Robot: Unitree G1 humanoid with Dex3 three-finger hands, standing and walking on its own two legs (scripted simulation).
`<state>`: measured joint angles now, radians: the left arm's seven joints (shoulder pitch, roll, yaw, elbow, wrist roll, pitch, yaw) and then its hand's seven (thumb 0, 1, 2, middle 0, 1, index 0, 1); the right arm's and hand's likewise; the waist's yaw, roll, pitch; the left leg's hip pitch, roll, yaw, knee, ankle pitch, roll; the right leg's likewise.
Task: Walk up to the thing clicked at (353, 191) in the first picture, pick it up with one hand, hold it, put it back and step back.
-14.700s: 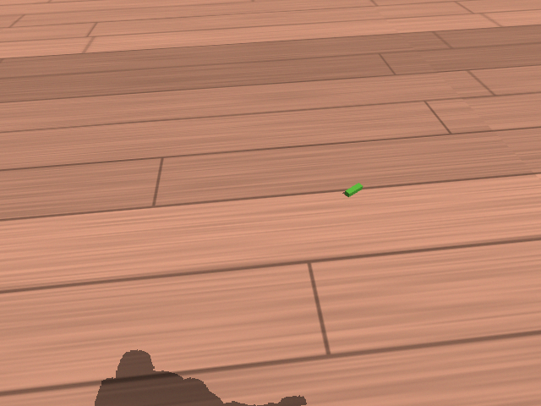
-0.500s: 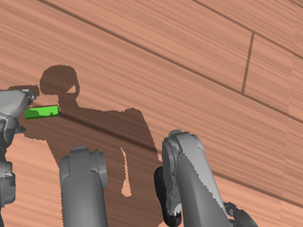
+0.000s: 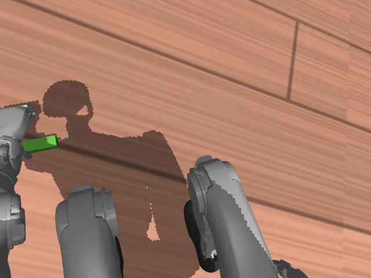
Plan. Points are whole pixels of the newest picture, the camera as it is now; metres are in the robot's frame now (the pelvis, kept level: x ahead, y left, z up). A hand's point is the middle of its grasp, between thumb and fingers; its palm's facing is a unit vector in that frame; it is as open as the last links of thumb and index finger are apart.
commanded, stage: close in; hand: left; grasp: from above
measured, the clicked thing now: (37, 145) +0.46 +0.29 -0.30
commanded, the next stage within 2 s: rest palm in 0.22 s
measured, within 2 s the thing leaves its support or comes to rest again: neither
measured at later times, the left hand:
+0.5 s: hand (29, 147) +0.44 +0.28 -0.22, palm faces -0.45 -0.08 -0.89, open 11.2 cm
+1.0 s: hand (33, 148) +0.44 +0.29 -0.26, palm faces -0.48 -0.13 -0.87, open 11.8 cm
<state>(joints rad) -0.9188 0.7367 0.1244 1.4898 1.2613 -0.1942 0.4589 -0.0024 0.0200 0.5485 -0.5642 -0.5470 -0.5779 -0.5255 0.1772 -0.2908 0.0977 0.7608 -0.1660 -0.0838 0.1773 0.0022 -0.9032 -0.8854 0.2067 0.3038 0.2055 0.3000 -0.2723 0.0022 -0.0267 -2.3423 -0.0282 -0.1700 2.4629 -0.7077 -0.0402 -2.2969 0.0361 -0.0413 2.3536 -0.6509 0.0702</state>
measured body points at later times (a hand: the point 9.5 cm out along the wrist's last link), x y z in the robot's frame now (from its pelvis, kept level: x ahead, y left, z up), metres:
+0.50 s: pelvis +0.00 +0.01 -0.01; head +0.24 +0.11 +0.36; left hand +0.46 +0.28 -0.17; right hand +0.07 -0.27 -0.09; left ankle +0.07 +0.13 -0.28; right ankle +0.11 -0.13 -0.28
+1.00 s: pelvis +0.01 +0.01 -0.02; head +0.28 +0.11 +0.32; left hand +0.46 +0.29 -0.21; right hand +0.03 -0.25 -0.09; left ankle +0.07 +0.13 -0.28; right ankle +0.11 -0.13 -0.28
